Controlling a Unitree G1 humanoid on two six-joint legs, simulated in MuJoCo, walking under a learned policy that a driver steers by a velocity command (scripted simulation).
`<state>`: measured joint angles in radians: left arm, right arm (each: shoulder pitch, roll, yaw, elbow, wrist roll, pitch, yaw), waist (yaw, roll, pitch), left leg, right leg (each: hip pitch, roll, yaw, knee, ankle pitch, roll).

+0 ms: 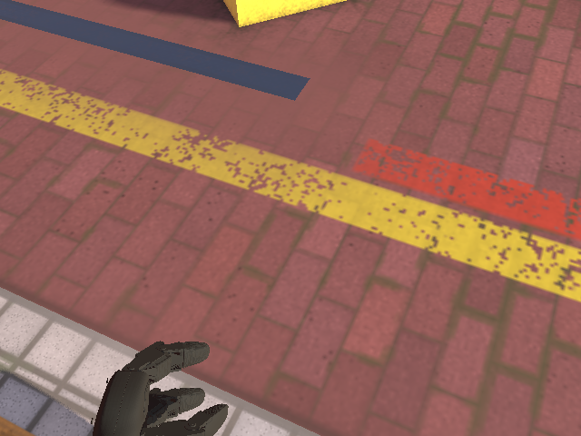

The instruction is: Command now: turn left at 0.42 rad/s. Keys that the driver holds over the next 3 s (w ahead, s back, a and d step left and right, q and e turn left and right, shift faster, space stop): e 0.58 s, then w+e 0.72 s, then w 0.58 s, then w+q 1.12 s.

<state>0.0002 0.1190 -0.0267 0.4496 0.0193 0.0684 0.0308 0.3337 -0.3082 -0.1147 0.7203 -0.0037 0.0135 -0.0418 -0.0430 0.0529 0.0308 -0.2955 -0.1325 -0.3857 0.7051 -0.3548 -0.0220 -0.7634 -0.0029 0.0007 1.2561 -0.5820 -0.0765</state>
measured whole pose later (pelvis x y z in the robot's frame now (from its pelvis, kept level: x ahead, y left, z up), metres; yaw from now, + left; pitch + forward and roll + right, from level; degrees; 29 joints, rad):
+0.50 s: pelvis +0.00 +0.01 +0.00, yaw -8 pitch +0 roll -2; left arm 0.18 0.19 0.07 0.60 0.04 0.09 0.09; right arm 0.20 -0.18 -0.01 0.61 -0.01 0.03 -0.03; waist 0.02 -0.01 0.02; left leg -0.18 0.01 -0.01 0.42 -0.10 0.02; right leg -0.76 0.14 0.10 1.28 -0.54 -0.05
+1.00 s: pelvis +0.06 -0.05 -0.01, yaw -25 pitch +4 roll -1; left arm -0.01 0.13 0.03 0.51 0.04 0.08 -0.03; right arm 0.53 -0.18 -0.05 0.92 -0.03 -0.09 -0.04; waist -0.04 0.00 0.00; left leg 0.06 0.09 0.29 0.16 -0.27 -0.02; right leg -1.04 -0.08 -0.08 1.53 -0.54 -0.11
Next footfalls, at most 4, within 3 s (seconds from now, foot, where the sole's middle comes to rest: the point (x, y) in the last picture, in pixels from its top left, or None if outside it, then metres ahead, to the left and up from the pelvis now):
0.48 left None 0.03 0.10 -0.79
1.06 right None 0.18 -0.23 -0.66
1.64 left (484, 374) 0.53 -0.38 -0.66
2.14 right None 0.61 -0.71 -0.66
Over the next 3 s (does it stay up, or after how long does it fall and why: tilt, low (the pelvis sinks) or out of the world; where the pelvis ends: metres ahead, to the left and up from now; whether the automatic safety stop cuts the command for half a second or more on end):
stays up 0.95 -0.71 0.12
